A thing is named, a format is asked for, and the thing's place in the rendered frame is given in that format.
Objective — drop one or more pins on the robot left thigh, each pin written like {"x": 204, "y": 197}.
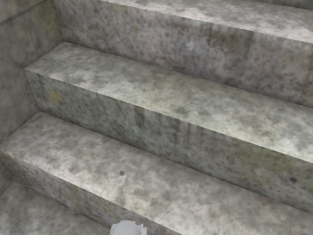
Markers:
{"x": 129, "y": 227}

